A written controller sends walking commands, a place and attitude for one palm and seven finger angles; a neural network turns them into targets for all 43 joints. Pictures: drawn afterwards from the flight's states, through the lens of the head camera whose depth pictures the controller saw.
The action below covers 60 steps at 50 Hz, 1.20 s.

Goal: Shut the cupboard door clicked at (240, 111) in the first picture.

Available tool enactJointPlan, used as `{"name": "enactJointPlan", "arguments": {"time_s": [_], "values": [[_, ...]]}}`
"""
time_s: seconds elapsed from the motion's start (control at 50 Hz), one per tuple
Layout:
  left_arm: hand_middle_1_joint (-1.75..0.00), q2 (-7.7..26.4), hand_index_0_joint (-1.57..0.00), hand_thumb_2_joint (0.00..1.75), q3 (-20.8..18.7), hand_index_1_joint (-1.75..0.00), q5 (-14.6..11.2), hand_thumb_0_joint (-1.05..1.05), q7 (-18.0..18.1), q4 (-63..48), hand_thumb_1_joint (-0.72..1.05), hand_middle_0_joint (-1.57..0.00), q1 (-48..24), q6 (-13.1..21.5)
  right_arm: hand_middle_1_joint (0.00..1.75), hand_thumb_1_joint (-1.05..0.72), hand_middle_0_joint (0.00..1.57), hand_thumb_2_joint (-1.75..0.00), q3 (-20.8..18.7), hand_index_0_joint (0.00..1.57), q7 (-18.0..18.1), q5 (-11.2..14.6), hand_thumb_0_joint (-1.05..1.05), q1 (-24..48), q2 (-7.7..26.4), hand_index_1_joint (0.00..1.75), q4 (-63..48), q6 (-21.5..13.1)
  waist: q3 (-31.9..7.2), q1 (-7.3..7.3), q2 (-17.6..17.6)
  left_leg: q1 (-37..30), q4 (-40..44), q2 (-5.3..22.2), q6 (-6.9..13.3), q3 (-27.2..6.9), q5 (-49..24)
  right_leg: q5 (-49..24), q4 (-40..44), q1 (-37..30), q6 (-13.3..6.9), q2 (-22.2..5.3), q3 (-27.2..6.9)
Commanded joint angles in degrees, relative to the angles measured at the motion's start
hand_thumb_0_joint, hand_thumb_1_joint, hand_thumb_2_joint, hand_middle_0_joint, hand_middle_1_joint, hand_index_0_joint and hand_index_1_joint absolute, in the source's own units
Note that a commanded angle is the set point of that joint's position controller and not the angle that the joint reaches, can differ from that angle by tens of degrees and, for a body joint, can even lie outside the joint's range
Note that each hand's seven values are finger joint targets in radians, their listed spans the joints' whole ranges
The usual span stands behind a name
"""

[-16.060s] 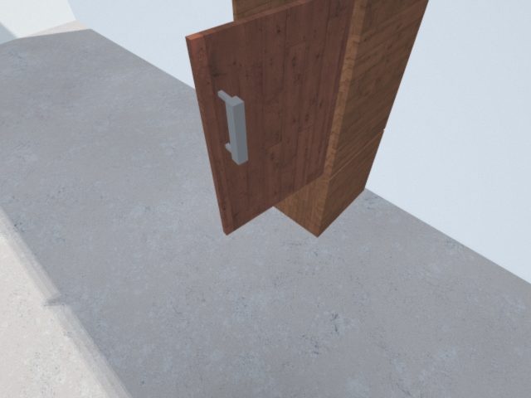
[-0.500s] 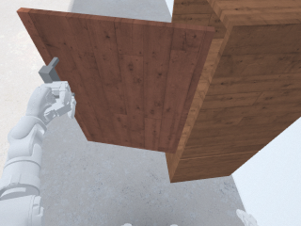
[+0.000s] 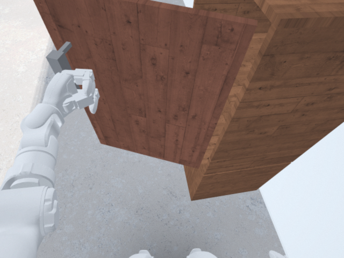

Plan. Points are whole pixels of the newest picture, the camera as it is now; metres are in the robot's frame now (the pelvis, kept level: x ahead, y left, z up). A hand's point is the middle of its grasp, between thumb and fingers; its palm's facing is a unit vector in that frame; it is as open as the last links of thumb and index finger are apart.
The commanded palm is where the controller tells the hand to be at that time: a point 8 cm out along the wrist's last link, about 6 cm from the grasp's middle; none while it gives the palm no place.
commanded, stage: push the door shut along its arc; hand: left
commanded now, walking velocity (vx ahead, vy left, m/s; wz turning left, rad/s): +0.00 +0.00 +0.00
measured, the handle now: (72, 75) +0.53 +0.23 +0.10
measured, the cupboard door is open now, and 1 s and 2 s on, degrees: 66 49 48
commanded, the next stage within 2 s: pull the fist back off the door in 0.78 s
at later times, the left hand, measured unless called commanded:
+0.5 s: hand (111, 81) +0.50 +0.13 +0.11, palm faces -0.39 -0.92 -0.02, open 3.0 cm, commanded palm +0.50 +0.17 +0.10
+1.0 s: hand (128, 64) +0.56 +0.10 +0.11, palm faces -0.12 -0.98 +0.16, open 3.2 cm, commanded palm +0.54 +0.13 +0.10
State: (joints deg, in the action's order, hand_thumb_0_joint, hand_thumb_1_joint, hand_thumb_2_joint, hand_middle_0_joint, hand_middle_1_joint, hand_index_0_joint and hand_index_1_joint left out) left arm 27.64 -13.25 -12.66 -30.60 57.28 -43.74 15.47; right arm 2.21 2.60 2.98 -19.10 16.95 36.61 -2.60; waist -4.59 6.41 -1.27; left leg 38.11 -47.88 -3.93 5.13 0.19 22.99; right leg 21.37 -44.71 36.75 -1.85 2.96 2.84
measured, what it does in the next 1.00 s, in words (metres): stands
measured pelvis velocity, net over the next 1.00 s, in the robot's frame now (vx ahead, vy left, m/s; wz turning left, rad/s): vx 0.00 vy -0.02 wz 0.00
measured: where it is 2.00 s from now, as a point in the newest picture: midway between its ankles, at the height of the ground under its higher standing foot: outside the picture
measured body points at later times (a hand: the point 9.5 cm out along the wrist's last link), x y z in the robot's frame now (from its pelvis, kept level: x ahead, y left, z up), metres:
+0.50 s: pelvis +0.01 +0.00 -0.01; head +0.11 +0.01 +0.43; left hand +0.51 +0.18 +0.11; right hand +0.01 -0.28 -0.12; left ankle +0.00 +0.06 -0.70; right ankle +0.00 -0.11 -0.70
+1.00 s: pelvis +0.00 -0.02 -0.02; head +0.15 -0.01 +0.40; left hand +0.57 +0.15 +0.10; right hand +0.01 -0.30 -0.13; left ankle +0.00 +0.06 -0.70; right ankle +0.00 -0.11 -0.70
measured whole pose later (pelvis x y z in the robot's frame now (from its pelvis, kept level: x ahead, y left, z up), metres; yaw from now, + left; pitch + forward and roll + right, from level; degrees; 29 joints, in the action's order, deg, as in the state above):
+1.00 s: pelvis +0.00 -0.02 -0.02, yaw +0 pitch +23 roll -3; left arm 27.1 -17.5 -10.2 -14.1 73.7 -70.8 9.3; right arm 1.6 0.9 0.2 -19.9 16.8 39.7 -3.8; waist -5.4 10.7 -2.3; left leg 53.5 -56.6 -2.2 3.3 -1.4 26.2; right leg 24.0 -52.1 51.5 -3.7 4.6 5.0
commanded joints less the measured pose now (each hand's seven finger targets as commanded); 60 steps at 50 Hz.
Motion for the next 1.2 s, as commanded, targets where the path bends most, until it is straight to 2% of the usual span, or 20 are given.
{"name": "enactJointPlan", "arguments": {"time_s": [0.0,0.14,0.3,0.34,0.36,0.46,0.5,0.56,0.64,0.7,0.76,0.86,0.88,0.9,0.94,1.0,1.06,1.08,1.14,1.18], "values": [[-1.50,10.70,-1.30,0.90,-1.61,-1.50,-1.22,0.00,-0.55,-10.54,0.90,-1.30,-29.91,3.46,0.30,-0.90,0.20,-0.90,-4.25,0.20,0.81,-0.35,0.00,-4.65,10.64,0.30,-3.75,-1.42,-22.23,2.18,-4.10,-25.01,4.97,5.09,-4.78,-9.08,-24.22,-12.11,3.78,3.71,-0.71,-0.96,-0.64],[-1.50,11.58,-1.30,0.90,-1.94,-1.50,-0.49,0.00,-0.38,-5.28,0.90,-1.30,-35.46,2.88,0.30,-0.90,0.20,-0.90,-3.94,0.20,1.07,-0.74,0.00,-5.87,10.93,0.30,-2.44,-0.93,-21.51,3.27,-3.51,-22.55,4.04,4.79,-4.31,-8.87,-23.02,-11.88,3.03,5.16,-0.80,-0.95,-0.63],[-1.50,16.27,-1.30,0.90,-5.54,-1.50,1.39,0.00,-0.89,-3.68,0.90,-1.30,-35.60,2.95,0.30,-0.90,0.20,-0.90,-4.29,0.20,0.76,-1.27,0.00,-7.78,11.03,0.30,-3.00,-0.05,-27.50,2.64,-4.05,-21.69,1.37,4.66,-4.30,-7.64,-27.94,-16.55,1.44,2.58,-0.59,-0.54,-1.27],[-1.50,16.01,-1.30,0.90,-4.65,-1.50,1.34,0.00,-1.32,-2.98,0.90,-1.30,-37.32,2.72,0.30,-0.90,0.20,-0.90,-4.19,0.20,0.99,-1.15,0.00,-7.96,11.00,0.30,-2.60,0.40,-26.80,3.43,-3.11,-20.39,0.69,4.62,-3.76,-7.13,-28.26,-17.67,1.33,2.24,-0.48,-0.24,-1.36],[-1.50,12.47,-1.30,0.90,-1.71,-1.50,1.05,0.00,-2.02,-3.64,0.90,-1.30,-39.01,2.46,0.30,-0.90,0.20,-0.90,-4.22,0.20,0.96,-1.06,0.00,-7.73,10.66,0.30,-2.70,0.32,-26.22,4.37,-3.46,-20.44,0.72,4.45,-3.49,-6.77,-27.60,-17.86,1.58,3.08,-0.28,-0.14,-1.39],[-1.50,10.65,-1.30,0.90,0.19,-1.50,0.54,0.00,-2.72,-4.98,0.90,-1.30,-41.96,1.85,0.30,-0.90,0.20,-0.90,-4.62,0.20,1.04,-1.15,0.00,-8.23,10.98,0.30,-1.53,0.52,-27.10,4.89,-6.85,-24.69,-0.26,4.85,-3.97,-7.86,-30.22,-16.42,1.34,7.68,-0.52,0.21,-0.82],[-1.50,10.67,-1.30,0.90,0.67,-1.50,0.57,0.00,-2.70,-3.90,0.90,-1.30,-43.88,1.24,0.30,-0.90,0.20,-0.90,-4.47,0.20,1.22,-1.20,0.00,-8.54,11.13,0.30,-0.88,0.48,-25.69,5.81,-5.12,-22.65,-0.21,4.73,-3.63,-7.79,-26.85,-15.46,1.52,7.84,-0.51,0.19,-0.75],[-1.50,6.00,-1.30,0.90,4.70,-1.50,0.32,0.00,-2.47,-3.67,0.90,-1.30,-48.63,0.55,0.30,-0.90,0.20,-0.90,-4.47,0.20,1.41,-1.31,0.00,-8.45,11.02,0.30,0.62,0.01,-24.73,7.25,-6.66,-24.21,-0.83,4.85,-3.56,-8.44,-26.68,-13.83,1.18,11.90,-0.38,0.26,-0.25],[-1.50,4.80,-1.30,0.90,5.77,-1.50,0.61,0.00,-1.68,-0.38,0.90,-1.30,-51.37,-0.60,0.30,-0.90,0.20,-0.90,-4.17,0.20,1.62,-1.61,0.00,-8.50,11.22,0.30,2.40,-0.58,-25.06,8.07,-6.32,-23.33,-1.95,4.63,-3.23,-8.42,-24.74,-12.18,0.69,13.67,-0.54,0.35,0.01],[-1.50,7.27,-1.30,0.90,4.35,-1.50,0.82,0.00,-1.60,-0.38,0.90,-1.30,-54.29,-0.93,0.30,-0.90,0.20,-0.90,-4.18,0.20,1.79,-1.71,0.00,-9.01,11.60,0.30,3.05,-1.15,-26.80,8.50,-4.94,-21.04,-2.68,4.38,-2.84,-8.04,-23.26,-13.04,0.13,12.21,-0.52,0.20,-0.31],[-1.50,5.05,-1.30,0.90,6.23,-1.50,1.07,0.00,-1.65,0.76,0.90,-1.30,-56.42,-1.21,0.30,-0.90,0.20,-0.90,-4.05,0.20,1.79,-1.84,0.00,-8.39,11.52,0.30,3.90,-1.45,-28.02,8.90,-6.86,-21.09,-4.17,4.20,-2.79,-7.80,-24.47,-13.52,-0.90,13.88,-0.51,0.31,-0.36],[-1.50,7.45,-1.30,0.90,4.78,-1.50,1.77,0.00,-1.40,3.97,0.90,-1.30,-58.94,-2.32,0.30,-0.90,0.20,-0.90,-3.75,0.20,1.90,-1.94,0.00,-8.70,11.63,0.30,4.61,-1.76,-28.58,9.90,-4.90,-16.38,-6.29,3.95,-2.15,-6.81,-22.68,-14.18,-2.11,12.78,-0.25,0.61,-0.58],[-1.50,14.33,-1.30,0.90,-11.52,-1.50,-1.70,0.00,10.43,6.03,0.90,-1.30,-60.11,-3.59,0.30,-0.90,0.20,-0.90,-2.90,0.20,0.99,-1.75,0.00,-11.76,8.99,0.30,2.48,-2.28,-28.34,6.83,-7.75,-9.51,-5.09,4.87,-3.02,-7.82,-21.63,-14.12,-1.31,9.84,-0.51,-0.37,-1.94],[-1.50,9.68,-1.30,0.90,-7.25,-1.50,0.05,0.00,15.90,8.23,0.90,-1.30,-56.74,-4.59,0.30,-0.90,0.20,-0.90,-2.59,0.20,-0.35,-2.06,0.00,-12.44,8.75,0.30,2.01,-2.31,-29.06,7.37,-7.76,-8.74,-4.04,4.69,-3.41,-7.38,-21.13,-14.45,-1.27,8.07,-0.01,-0.39,-2.20],[-1.50,5.32,-1.30,0.90,-7.36,-1.50,1.33,0.00,22.33,6.74,0.90,-1.30,-52.96,-3.73,0.30,-0.90,0.20,-0.90,-3.48,0.20,-2.02,-3.13,0.00,-14.16,8.08,0.30,1.07,-2.19,-30.98,7.01,-5.69,-10.38,-4.15,4.92,-3.86,-7.69,-24.84,-17.02,-2.13,7.30,0.47,-0.25,-1.53],[-1.50,7.13,-1.30,0.90,-8.10,-1.50,8.62,0.00,31.98,-4.80,0.90,-1.30,-47.87,3.01,0.30,-0.90,0.20,-0.90,-4.33,0.20,-5.09,-5.63,0.00,-16.07,7.74,0.30,-0.57,-1.21,-39.89,4.03,-10.44,-14.93,-6.54,5.00,-4.43,-6.23,-35.46,-24.44,-4.44,4.42,0.51,-0.17,-2.21],[-1.50,6.50,-1.30,0.90,-5.42,-1.50,12.50,0.00,32.39,-8.52,0.90,-1.30,-42.73,7.63,0.30,-0.90,0.20,-0.90,-5.29,0.20,-6.70,-5.46,0.00,-16.82,7.96,0.30,-0.89,0.34,-41.36,3.53,-8.89,-17.20,-5.96,4.95,-4.43,-5.75,-38.28,-28.28,-3.51,-0.21,0.45,0.67,-2.69],[-1.50,6.26,-1.30,0.90,-4.72,-1.50,12.26,0.00,31.15,-9.60,0.90,-1.30,-42.32,7.67,0.30,-0.90,0.20,-0.90,-5.51,0.20,-6.70,-5.06,0.00,-16.98,8.15,0.30,-1.29,0.91,-41.28,4.07,-7.01,-16.50,-4.98,4.66,-3.90,-5.14,-36.80,-30.38,-2.52,-3.65,0.57,0.77,-3.15],[-1.50,10.22,-1.30,0.90,-8.97,-1.50,8.82,0.00,27.09,-11.56,0.90,-1.30,-37.23,5.56,0.30,-0.90,0.20,-0.90,-5.70,0.20,-5.61,-3.29,0.00,-16.21,8.28,0.30,-2.94,1.97,-41.31,1.90,-2.14,-12.08,-1.78,3.37,-2.93,-3.11,-32.89,-37.95,-0.30,-16.07,0.71,0.62,-4.64],[-1.50,11.00,-1.30,0.90,-11.08,-1.50,6.52,0.00,25.98,-12.75,0.90,-1.30,-33.94,4.29,0.30,-0.90,0.20,-0.90,-5.24,0.20,-4.75,-2.62,0.00,-14.75,7.61,0.30,-3.88,2.24,-37.11,0.88,-0.14,-7.76,0.29,2.72,-2.50,-1.28,-28.11,-41.66,1.20,-21.83,1.27,0.03,-5.46]]}}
